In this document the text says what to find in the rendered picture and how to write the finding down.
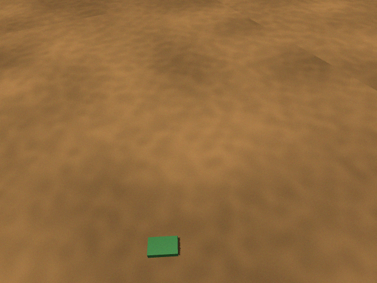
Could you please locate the small box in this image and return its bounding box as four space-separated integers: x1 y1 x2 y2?
147 236 178 258

